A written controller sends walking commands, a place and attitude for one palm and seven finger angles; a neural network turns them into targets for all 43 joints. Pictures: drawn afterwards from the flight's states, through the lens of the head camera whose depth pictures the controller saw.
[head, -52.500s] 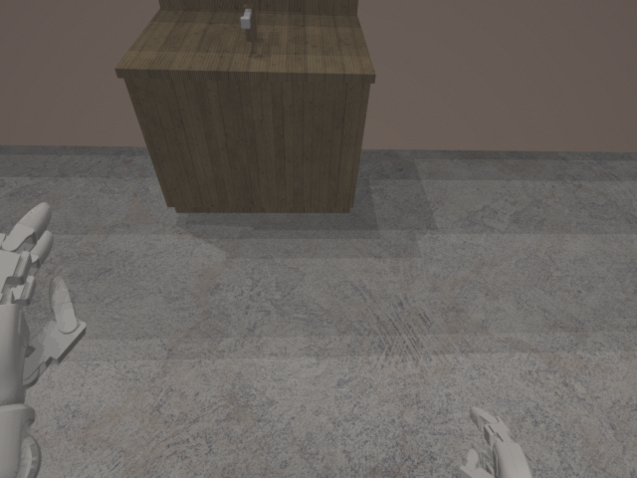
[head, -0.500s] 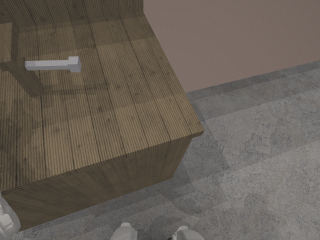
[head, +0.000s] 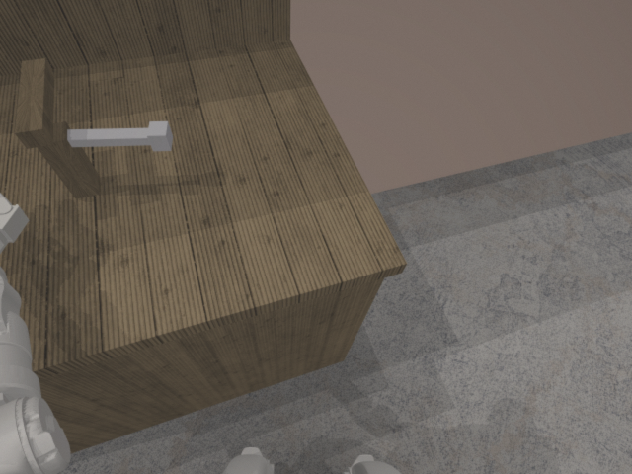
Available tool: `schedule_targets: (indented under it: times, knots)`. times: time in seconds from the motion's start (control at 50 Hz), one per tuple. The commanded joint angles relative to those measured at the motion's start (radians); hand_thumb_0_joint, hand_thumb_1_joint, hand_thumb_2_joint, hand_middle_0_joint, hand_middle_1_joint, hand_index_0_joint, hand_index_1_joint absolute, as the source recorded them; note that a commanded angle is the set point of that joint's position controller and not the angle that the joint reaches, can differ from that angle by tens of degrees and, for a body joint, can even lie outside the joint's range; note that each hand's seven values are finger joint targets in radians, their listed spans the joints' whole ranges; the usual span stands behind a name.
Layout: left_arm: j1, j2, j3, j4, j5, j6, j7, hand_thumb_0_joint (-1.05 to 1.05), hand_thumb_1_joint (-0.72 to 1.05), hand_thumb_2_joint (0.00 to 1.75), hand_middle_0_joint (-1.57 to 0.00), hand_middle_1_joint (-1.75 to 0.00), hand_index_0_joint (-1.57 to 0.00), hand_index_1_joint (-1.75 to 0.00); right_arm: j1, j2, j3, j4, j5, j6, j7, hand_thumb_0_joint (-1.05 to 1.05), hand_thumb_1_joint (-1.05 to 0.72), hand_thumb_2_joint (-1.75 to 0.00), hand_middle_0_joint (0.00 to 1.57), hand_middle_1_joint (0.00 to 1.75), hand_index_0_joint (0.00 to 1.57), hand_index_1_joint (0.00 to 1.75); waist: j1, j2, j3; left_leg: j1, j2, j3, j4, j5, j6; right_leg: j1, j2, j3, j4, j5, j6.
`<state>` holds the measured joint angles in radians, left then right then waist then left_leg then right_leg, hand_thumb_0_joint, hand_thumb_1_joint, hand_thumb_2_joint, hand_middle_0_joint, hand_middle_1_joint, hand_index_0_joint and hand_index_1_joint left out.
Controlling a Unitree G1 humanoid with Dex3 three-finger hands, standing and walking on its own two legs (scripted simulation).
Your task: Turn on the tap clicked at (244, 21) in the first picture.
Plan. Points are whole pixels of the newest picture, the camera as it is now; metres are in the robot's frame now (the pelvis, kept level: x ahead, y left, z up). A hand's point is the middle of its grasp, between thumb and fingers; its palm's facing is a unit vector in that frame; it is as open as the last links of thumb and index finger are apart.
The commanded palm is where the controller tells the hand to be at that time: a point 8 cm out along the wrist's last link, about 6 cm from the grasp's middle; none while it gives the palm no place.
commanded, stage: push the lever round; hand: left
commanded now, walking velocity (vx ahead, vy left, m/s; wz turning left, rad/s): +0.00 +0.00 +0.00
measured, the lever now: (160, 136) +0.53 +0.22 +0.08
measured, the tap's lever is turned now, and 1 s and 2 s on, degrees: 77 77 77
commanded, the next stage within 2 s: none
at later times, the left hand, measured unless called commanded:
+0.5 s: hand (46, 212) +0.40 +0.32 +0.08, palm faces +0.63 -0.77 -0.08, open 7.8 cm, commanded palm +0.36 +0.34 +0.07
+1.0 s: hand (81, 191) +0.44 +0.30 +0.07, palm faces +0.69 -0.72 -0.07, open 7.8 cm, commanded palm +0.39 +0.31 +0.07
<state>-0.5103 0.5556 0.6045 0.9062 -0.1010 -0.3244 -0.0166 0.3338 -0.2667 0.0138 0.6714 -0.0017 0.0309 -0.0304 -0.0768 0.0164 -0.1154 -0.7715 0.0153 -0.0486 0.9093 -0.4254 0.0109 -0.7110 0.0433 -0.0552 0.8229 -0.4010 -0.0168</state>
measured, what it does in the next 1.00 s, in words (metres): stands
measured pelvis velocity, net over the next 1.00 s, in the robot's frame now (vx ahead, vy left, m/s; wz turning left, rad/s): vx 0.00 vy -0.01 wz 0.01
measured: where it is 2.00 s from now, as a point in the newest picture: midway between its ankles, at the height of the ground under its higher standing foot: outside the picture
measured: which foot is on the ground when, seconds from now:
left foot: down 0.00-1.00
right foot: down 0.00-1.00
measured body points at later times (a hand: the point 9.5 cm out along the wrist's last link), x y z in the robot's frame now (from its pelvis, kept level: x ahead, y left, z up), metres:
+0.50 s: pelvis +0.00 -0.01 +0.00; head +0.07 +0.00 +0.45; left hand +0.36 +0.36 +0.08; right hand +0.05 -0.28 -0.12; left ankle +0.00 +0.11 -0.69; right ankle -0.01 -0.12 -0.69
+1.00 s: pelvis +0.00 -0.01 +0.00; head +0.08 +0.01 +0.44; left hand +0.40 +0.33 +0.08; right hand +0.04 -0.27 -0.12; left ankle +0.00 +0.11 -0.69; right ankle -0.01 -0.12 -0.69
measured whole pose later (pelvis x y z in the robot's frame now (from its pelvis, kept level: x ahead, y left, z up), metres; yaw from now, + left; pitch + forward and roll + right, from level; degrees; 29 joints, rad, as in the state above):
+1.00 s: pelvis +0.00 -0.01 +0.00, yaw +0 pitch +17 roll -3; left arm -0.62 0.39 0.53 0.93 0.01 -0.33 0.39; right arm 0.33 -0.25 0.00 0.72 -0.04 0.04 0.00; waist -0.11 0.03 -0.14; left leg -0.78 0.01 -0.06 0.91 -0.42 0.00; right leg -0.72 0.04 -0.06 0.84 -0.41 -0.03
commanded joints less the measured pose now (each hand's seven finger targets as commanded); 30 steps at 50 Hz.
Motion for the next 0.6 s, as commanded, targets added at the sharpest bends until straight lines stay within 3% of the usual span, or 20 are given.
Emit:
schedule_targets:
  times: [0.0,0.06,0.08,0.12,0.18,0.26,0.3,0.32,0.36,0.42,0.44,0.48,0.58]
  knots:
    - [-0.395,0.270,-0.043,-0.248,0.002,-0.097,0.004,0.00,0.90,0.90,-0.15,-0.15,-0.15,-0.15,0.091,-0.183,-0.070,-0.047,-0.002,-0.026,-0.015,0.00,-0.90,-0.90,0.20,0.30,0.20,0.30,-0.027,0.175,-0.344,0.318,0.003,-0.035,-0.106,0.375,-0.001,0.078,0.012,0.023,-0.070,0.255,-0.011]
    - [-0.379,0.288,-0.026,-0.238,-0.003,-0.090,0.013,0.00,0.90,0.90,-0.15,-0.15,-0.15,-0.15,0.090,-0.187,-0.069,-0.048,-0.003,-0.030,-0.016,0.00,-0.90,-0.90,0.20,0.30,0.20,0.30,-0.017,0.140,-0.358,0.299,-0.001,-0.034,-0.109,0.353,0.000,0.103,0.012,0.022,-0.073,0.250,-0.011]
    - [-0.365,0.322,0.010,-0.240,0.005,-0.091,0.026,0.00,0.90,0.90,-0.15,-0.15,-0.15,-0.15,0.090,-0.188,-0.070,-0.041,-0.003,-0.027,-0.018,0.00,-0.90,-0.90,0.20,0.30,0.20,0.30,-0.005,0.157,-0.368,0.306,0.001,-0.036,-0.106,0.376,0.001,0.113,0.011,0.026,-0.071,0.265,-0.013]
    - [-0.353,0.282,-0.012,-0.260,0.002,-0.083,0.048,0.00,0.90,0.90,-0.15,-0.15,-0.15,-0.15,0.085,-0.180,-0.069,-0.052,-0.005,-0.027,-0.014,0.00,-0.90,-0.90,0.20,0.30,0.20,0.30,0.001,0.165,-0.383,0.309,-0.003,-0.029,-0.110,0.396,-0.003,0.126,0.010,0.022,-0.069,0.280,-0.011]
    - [-0.300,0.286,0.019,-0.264,0.010,-0.071,0.095,0.00,0.90,0.90,-0.15,-0.15,-0.15,-0.15,0.083,-0.176,-0.068,-0.051,-0.008,-0.024,-0.008,0.00,-0.90,-0.90,0.20,0.30,0.20,0.30,0.017,0.155,-0.373,0.297,-0.001,-0.027,-0.108,0.434,-0.003,0.156,0.009,0.023,-0.068,0.312,-0.011]
    - [-0.233,0.237,0.003,-0.261,0.018,-0.046,0.140,0.00,0.90,0.90,-0.15,-0.15,-0.15,-0.15,0.075,-0.168,-0.069,-0.071,-0.009,-0.019,0.004,0.00,-0.90,-0.90,0.20,0.30,0.20,0.30,0.023,0.091,-0.348,0.238,-0.009,-0.006,-0.114,0.411,0.008,0.202,0.008,0.026,-0.075,0.342,-0.005]
    - [-0.249,0.231,0.004,-0.247,0.025,-0.043,0.157,0.00,0.90,0.90,-0.15,-0.15,-0.15,-0.15,0.074,-0.167,-0.069,-0.066,-0.009,-0.016,0.003,0.00,-0.90,-0.90,0.20,0.30,0.20,0.30,0.011,0.071,-0.322,0.211,-0.010,0.003,-0.112,0.379,0.017,0.211,0.005,0.034,-0.080,0.349,-0.001]
    - [-0.252,0.261,0.031,-0.241,0.026,-0.043,0.165,0.00,0.90,0.90,-0.15,-0.15,-0.15,-0.15,0.075,-0.168,-0.068,-0.067,-0.009,-0.015,0.003,0.00,-0.90,-0.90,0.20,0.30,0.20,0.30,0.016,0.057,-0.316,0.189,-0.013,0.005,-0.115,0.356,0.019,0.225,0.005,0.037,-0.083,0.347,-0.001]
    - [-0.299,0.227,-0.004,-0.273,0.032,-0.056,0.175,0.00,0.90,0.90,-0.15,-0.15,-0.15,-0.15,0.065,-0.164,-0.069,-0.067,-0.010,-0.016,0.002,0.00,-0.90,-0.90,0.20,0.30,0.20,0.30,-0.002,0.062,-0.311,0.198,-0.014,0.006,-0.118,0.331,0.021,0.213,0.003,0.038,-0.087,0.332,-0.001]
    - [-0.336,0.217,-0.014,-0.289,0.040,-0.082,0.193,0.00,0.90,0.90,-0.15,-0.15,-0.15,-0.15,0.062,-0.161,-0.069,-0.052,-0.014,-0.021,0.002,0.00,-0.90,-0.90,0.20,0.30,0.20,0.30,-0.010,0.103,-0.316,0.223,-0.013,0.002,-0.109,0.318,0.020,0.183,0.004,0.044,-0.087,0.309,-0.004]
    - [-0.324,0.218,-0.009,-0.289,0.041,-0.089,0.198,0.00,0.90,0.90,-0.15,-0.15,-0.15,-0.15,0.062,-0.161,-0.071,-0.052,-0.018,-0.022,0.002,0.00,-0.90,-0.90,0.20,0.30,0.20,0.30,-0.006,0.082,-0.330,0.218,-0.015,0.003,-0.107,0.318,0.023,0.197,0.004,0.046,-0.086,0.316,-0.003]
    - [-0.382,0.202,-0.030,-0.289,0.049,-0.099,0.208,0.00,0.90,0.90,-0.15,-0.15,-0.15,-0.15,0.057,-0.159,-0.067,-0.038,-0.017,-0.022,-0.001,0.00,-0.90,-0.90,0.20,0.30,0.20,0.30,-0.023,0.110,-0.314,0.221,-0.014,-0.002,-0.103,0.294,0.022,0.172,0.000,0.048,-0.084,0.294,-0.004]
    - [-0.421,0.144,-0.082,-0.270,0.054,-0.092,0.230,0.00,0.90,0.90,-0.15,-0.15,-0.15,-0.15,0.052,-0.155,-0.066,-0.022,-0.019,-0.029,-0.004,0.00,-0.90,-0.90,0.20,0.30,0.20,0.30,-0.031,0.141,-0.326,0.261,-0.014,-0.017,-0.110,0.286,0.015,0.137,-0.001,0.039,-0.090,0.263,-0.008]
